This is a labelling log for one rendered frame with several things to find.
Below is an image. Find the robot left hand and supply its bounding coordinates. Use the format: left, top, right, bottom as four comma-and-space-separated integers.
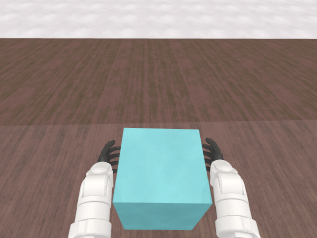
97, 140, 121, 173

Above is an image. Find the robot left forearm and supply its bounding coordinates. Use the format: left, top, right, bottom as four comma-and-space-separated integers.
68, 161, 114, 238

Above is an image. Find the robot right forearm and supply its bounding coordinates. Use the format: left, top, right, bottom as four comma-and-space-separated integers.
210, 159, 261, 238

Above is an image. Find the carton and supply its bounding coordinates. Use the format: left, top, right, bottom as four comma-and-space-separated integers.
112, 128, 213, 230

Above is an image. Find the robot right hand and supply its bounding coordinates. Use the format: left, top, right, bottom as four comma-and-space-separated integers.
201, 137, 224, 172

